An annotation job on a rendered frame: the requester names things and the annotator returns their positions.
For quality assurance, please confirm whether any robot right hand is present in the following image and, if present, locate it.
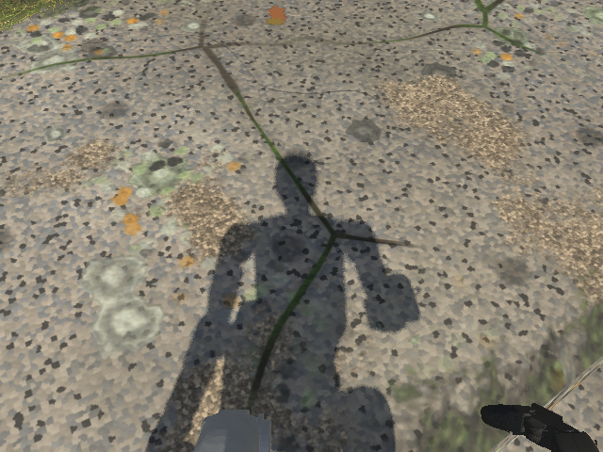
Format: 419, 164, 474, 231
481, 403, 599, 452

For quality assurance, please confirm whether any left robot thigh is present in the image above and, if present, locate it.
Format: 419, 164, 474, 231
193, 410, 271, 452

